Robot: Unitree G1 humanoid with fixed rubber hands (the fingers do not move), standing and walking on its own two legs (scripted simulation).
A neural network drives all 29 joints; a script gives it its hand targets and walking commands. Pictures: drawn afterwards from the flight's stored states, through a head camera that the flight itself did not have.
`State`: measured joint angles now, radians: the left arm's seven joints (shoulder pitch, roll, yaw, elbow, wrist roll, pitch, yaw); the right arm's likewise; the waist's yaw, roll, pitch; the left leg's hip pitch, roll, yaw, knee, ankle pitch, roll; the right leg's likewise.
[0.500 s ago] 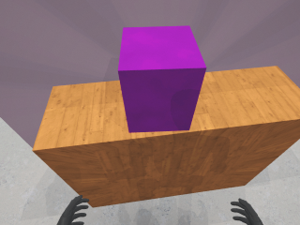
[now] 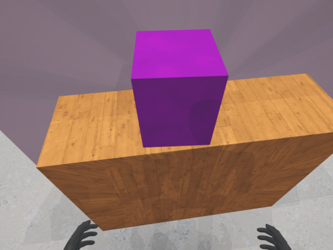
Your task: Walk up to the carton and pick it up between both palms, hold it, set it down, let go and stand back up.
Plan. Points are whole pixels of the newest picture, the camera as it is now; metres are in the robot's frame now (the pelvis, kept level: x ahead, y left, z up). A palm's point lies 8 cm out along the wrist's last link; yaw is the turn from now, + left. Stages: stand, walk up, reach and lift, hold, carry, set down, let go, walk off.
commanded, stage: stand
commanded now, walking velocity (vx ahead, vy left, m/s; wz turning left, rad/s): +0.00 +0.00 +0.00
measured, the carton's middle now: (175, 90) +0.50 +0.01 +0.10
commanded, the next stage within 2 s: walk up in 0.36 s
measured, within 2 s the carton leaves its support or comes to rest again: neither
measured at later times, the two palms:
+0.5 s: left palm out of the picture +0.11 +0.25 -0.09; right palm out of the picture +0.11 -0.25 -0.09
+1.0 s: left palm out of the picture +0.10 +0.20 -0.10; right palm out of the picture +0.15 -0.34 -0.10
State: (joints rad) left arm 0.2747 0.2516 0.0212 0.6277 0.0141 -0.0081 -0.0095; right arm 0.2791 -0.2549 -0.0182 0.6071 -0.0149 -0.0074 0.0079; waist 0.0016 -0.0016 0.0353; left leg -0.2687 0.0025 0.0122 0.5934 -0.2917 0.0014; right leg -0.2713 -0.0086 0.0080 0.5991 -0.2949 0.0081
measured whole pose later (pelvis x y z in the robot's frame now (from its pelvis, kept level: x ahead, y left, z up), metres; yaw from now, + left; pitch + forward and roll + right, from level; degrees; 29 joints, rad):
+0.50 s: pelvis +0.00 +0.00 +0.00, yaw +0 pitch -2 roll +0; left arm 0.28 0.26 0.02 0.64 0.01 -0.01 -0.01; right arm 0.28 -0.26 -0.01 0.62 -0.01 -0.01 0.01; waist 0.00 0.00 0.03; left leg -0.26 0.00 0.01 0.58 -0.29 0.00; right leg -0.27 -0.01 0.01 0.59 -0.29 0.01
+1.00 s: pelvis +0.03 -0.08 -0.01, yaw +9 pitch -3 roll +1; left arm 0.26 0.27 0.02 0.62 0.04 0.02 0.00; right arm 0.38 -0.29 -0.06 0.58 -0.03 0.02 -0.02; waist 0.01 -0.01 0.09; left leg -0.39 -0.02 -0.02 0.90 -0.53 -0.03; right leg -0.33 -0.08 -0.12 0.72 -0.33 -0.01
